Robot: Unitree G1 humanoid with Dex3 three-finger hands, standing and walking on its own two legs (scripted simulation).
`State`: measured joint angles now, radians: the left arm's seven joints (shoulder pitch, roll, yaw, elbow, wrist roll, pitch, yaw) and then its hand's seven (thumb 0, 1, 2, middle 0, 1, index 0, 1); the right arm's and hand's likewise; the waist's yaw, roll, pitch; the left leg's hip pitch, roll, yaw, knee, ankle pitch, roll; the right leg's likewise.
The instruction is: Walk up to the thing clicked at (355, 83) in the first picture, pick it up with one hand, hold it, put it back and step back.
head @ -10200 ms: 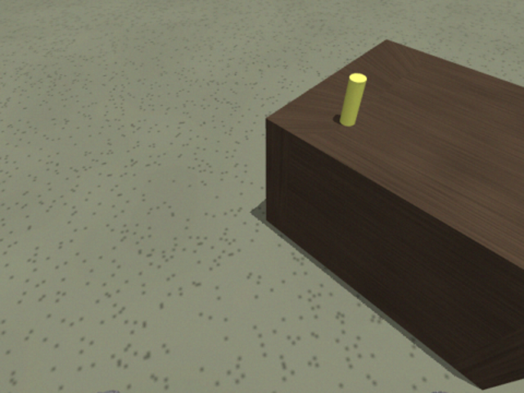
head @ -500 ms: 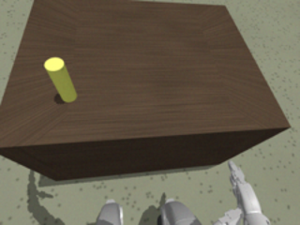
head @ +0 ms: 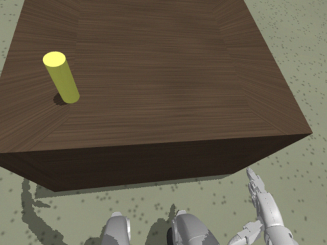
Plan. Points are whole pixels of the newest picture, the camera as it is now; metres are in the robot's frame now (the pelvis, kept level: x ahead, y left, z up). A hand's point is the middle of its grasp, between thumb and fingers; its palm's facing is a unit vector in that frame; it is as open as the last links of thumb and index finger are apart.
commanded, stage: approach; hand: left
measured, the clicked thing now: (63, 80) +0.54 +0.24 -0.02
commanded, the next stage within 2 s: close in in 0.22 s
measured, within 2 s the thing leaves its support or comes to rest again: neither
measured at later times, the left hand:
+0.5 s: hand (46, 91) +0.53 +0.29 -0.04, palm faces +0.22 -0.97 +0.04, open 17.6 cm
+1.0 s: hand (65, 92) +0.52 +0.24 -0.04, palm faces +0.21 -0.98 +0.04, open 17.7 cm
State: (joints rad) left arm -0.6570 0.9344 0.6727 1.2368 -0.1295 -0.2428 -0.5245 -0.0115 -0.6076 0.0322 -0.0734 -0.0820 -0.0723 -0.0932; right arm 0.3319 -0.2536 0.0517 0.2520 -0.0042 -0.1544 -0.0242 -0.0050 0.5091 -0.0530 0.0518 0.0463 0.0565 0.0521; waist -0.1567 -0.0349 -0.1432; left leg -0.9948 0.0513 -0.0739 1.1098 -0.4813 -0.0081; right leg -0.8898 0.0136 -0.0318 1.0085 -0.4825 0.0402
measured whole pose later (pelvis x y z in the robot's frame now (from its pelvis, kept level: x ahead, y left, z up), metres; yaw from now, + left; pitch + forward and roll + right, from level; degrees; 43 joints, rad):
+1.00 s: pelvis -0.02 -0.01 -0.05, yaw -3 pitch +29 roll -6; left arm -0.86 0.70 0.57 1.20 -0.03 -0.45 -0.14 -0.01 -0.61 0.02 -0.05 -0.05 -0.07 -0.05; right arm 0.41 -0.28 -0.01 -0.20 -0.07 -0.03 0.06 -0.01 0.53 -0.05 0.06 0.05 0.06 0.05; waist -0.33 -0.04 -0.14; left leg -1.31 0.07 -0.09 1.34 -0.54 -0.02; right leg -1.21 0.04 -0.04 1.25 -0.54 0.03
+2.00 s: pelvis -0.02 +0.00 -0.05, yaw -4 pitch +30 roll -6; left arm -0.95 0.77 0.58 1.29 0.02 -0.45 -0.07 -0.01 -0.44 0.43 -0.82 -0.69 -0.85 -0.67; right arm 0.38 -0.28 -0.01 -0.21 -0.07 0.05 0.07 -0.01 0.51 -0.05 0.06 0.05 0.06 0.05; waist -0.34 -0.02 -0.14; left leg -1.32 0.08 -0.07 1.34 -0.54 -0.01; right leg -1.23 0.04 -0.01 1.24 -0.53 0.05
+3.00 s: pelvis -0.01 +0.00 -0.02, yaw -2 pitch +26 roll -5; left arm -0.89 0.65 0.52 1.17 0.01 -0.38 -0.04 0.00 -0.08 1.22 -0.89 -1.13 -0.95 -1.14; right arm 0.37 -0.25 -0.01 -0.08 -0.06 0.06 0.06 -0.01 0.54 -0.05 0.06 0.05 0.06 0.05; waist -0.29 -0.02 -0.14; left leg -1.15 0.07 -0.06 1.22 -0.52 -0.02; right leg -1.07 0.04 -0.01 1.13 -0.51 0.04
